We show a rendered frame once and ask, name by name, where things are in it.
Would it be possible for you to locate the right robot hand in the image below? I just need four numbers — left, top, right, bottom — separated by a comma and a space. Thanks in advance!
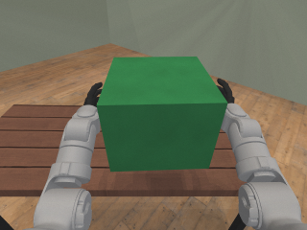
217, 79, 235, 104

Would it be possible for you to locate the left robot hand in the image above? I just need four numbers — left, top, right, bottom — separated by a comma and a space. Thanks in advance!
83, 82, 103, 107

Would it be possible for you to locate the table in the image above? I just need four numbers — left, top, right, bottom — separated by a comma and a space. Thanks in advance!
0, 104, 247, 230

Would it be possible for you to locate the right robot forearm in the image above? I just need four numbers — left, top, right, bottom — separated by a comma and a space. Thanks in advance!
221, 103, 302, 219

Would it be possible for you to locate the left robot upper arm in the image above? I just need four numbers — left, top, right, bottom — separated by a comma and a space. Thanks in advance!
22, 188, 92, 230

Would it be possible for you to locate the carton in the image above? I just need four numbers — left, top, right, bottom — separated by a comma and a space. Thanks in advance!
96, 57, 228, 173

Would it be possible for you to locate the left robot forearm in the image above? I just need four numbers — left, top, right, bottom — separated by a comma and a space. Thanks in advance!
33, 104, 101, 227

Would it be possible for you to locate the right robot upper arm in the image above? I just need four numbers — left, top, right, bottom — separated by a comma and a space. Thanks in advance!
238, 182, 307, 230

